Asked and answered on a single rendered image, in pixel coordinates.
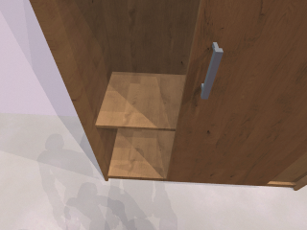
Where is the handle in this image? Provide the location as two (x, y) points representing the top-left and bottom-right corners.
(201, 42), (224, 100)

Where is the wardrobe door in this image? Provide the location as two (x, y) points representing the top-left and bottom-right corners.
(271, 152), (307, 183)
(166, 0), (307, 186)

